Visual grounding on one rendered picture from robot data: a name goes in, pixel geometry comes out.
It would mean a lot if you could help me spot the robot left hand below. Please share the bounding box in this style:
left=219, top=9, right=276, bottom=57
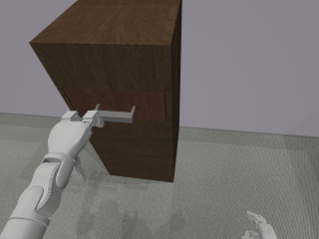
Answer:
left=48, top=111, right=105, bottom=182

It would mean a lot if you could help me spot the left robot forearm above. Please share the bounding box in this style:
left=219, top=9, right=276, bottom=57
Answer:
left=0, top=152, right=75, bottom=239

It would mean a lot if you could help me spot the cabinet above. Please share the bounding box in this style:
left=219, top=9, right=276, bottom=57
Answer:
left=29, top=0, right=182, bottom=183

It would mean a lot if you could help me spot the robot right hand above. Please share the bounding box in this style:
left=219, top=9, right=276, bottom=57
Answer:
left=241, top=211, right=278, bottom=239

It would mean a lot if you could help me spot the handle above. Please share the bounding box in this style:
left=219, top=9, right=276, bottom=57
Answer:
left=92, top=104, right=136, bottom=123

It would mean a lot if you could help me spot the drawer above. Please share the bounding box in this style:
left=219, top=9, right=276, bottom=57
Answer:
left=63, top=88, right=167, bottom=121

